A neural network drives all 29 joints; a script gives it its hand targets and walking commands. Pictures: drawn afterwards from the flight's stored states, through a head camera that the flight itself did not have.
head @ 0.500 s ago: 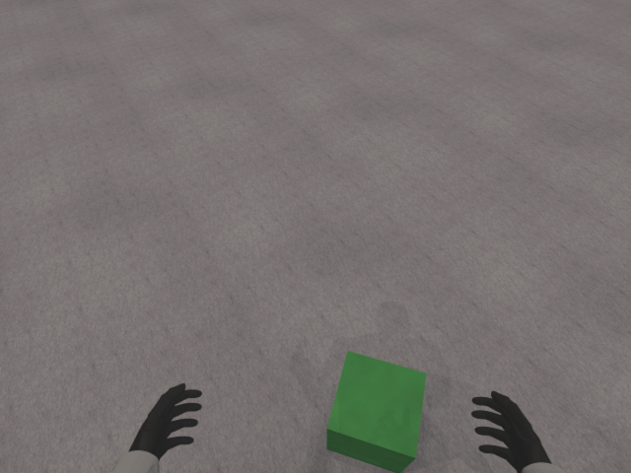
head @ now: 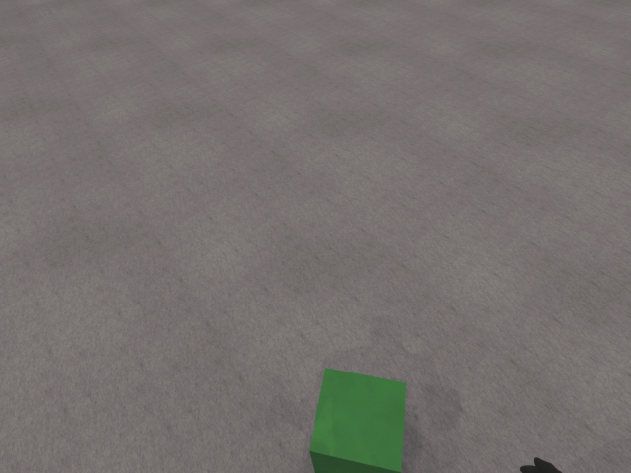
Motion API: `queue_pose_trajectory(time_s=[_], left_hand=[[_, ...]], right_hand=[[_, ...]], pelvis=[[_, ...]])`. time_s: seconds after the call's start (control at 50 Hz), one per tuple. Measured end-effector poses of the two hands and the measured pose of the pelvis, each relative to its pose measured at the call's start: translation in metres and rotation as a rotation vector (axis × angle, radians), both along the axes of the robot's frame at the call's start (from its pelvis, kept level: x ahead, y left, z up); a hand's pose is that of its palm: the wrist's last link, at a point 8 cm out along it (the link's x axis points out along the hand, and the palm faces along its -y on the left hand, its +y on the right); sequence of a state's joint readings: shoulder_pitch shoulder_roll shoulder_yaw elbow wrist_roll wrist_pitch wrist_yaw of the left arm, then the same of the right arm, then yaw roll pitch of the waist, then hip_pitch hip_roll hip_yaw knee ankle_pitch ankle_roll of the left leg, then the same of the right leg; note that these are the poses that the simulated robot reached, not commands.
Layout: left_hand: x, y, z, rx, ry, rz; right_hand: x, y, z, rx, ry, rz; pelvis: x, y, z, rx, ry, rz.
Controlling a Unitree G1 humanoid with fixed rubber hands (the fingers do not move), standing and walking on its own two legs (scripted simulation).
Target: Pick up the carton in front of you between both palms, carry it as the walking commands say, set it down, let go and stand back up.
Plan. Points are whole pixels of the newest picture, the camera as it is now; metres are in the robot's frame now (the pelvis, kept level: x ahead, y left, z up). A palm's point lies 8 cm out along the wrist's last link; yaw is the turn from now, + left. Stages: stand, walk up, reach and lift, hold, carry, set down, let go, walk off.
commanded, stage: stand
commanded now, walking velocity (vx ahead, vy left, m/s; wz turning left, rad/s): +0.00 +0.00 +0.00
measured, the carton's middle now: (358, 429) +0.35 -0.05 -0.64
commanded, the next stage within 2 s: none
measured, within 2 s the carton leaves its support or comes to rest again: neither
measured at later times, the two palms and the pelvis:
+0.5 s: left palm out of the picture +0.12 +0.24 -0.12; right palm out of the picture +0.05 -0.28 -0.13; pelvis +0.02 -0.01 -0.01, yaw -5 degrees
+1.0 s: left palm out of the picture +0.08 +0.25 -0.12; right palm out of the picture -0.02 -0.27 -0.14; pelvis +0.01 +0.00 -0.01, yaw -7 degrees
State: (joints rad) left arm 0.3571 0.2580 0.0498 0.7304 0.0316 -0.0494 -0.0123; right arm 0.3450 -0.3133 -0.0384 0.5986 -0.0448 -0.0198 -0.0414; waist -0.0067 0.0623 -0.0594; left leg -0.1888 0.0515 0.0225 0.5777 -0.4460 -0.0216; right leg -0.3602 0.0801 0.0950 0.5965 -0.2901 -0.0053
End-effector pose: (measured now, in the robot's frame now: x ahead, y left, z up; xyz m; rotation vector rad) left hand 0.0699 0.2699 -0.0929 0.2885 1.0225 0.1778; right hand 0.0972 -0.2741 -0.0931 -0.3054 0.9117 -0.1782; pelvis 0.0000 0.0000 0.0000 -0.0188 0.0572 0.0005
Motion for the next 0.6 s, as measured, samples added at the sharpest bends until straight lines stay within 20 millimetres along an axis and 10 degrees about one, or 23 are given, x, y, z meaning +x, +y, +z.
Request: queue_pose_trajectory(time_s=[0.34, 0.6], left_hand=[[0.055, -0.03, -0.026, -0.035, 0.009, -0.071], [0.037, -0.022, -0.029, 0.002, 0.091, -0.081]], right_hand=[[-0.029, -0.008, -0.025, 0.009, 0.126, -0.14], [-0.062, -0.005, -0.035, 0.025, 0.219, -0.186]], pelvis=[[0.026, -0.008, -0.014, 0.014, 0.019, -0.062], [0.021, -0.006, -0.014, 0.026, 0.001, -0.1]])
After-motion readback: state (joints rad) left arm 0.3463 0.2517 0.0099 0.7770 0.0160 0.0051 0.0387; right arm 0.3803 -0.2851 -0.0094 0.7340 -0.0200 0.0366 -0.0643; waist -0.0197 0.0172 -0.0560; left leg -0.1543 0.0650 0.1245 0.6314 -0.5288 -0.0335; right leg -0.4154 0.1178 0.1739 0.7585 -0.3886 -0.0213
